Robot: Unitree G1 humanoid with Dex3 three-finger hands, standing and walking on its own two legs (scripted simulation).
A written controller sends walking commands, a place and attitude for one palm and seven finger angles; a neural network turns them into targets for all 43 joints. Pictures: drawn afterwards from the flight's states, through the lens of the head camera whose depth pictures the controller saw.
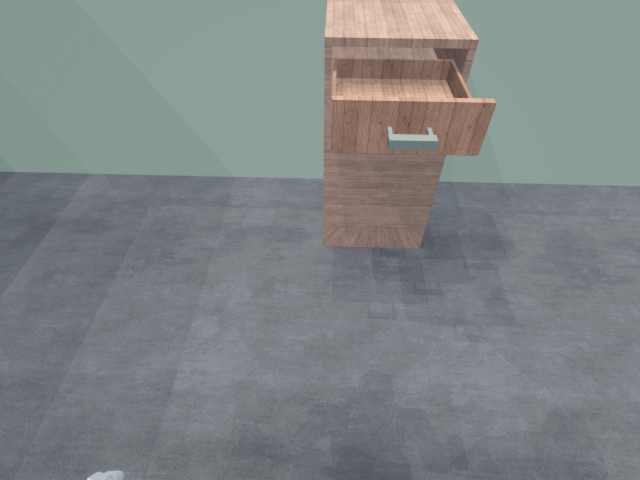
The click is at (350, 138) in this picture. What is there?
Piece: drawer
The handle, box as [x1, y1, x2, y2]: [387, 127, 438, 150]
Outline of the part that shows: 387,127 388,149 435,150 438,141 436,135 432,134 431,128 427,127 426,135 393,134 391,131 391,127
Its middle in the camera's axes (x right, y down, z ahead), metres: +0.21 -0.24 +0.90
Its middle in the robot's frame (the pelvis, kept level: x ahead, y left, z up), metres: +0.84 -0.16 -0.01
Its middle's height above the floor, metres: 0.76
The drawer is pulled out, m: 0.30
